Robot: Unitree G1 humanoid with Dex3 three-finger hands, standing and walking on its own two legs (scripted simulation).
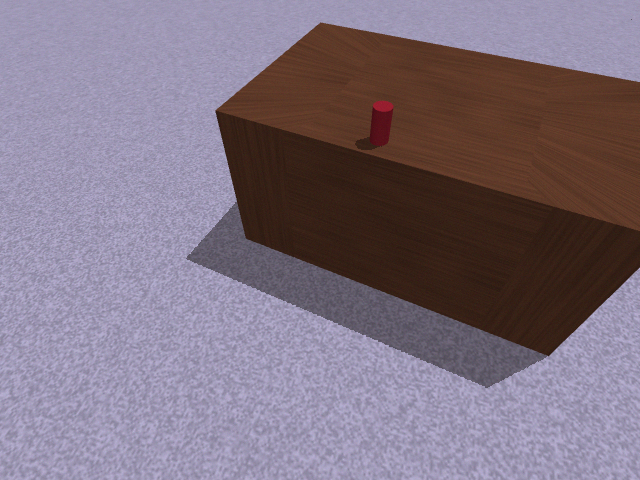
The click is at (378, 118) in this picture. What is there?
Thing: squat round
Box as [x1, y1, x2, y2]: [370, 101, 393, 145]
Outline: 387,101 377,101 373,104 370,141 376,145 382,145 388,141 393,106 391,103
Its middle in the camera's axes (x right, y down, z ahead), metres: +0.16 -0.32 +1.06
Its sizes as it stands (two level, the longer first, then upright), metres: 0.053 0.053 0.105
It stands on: a support 0.60 m high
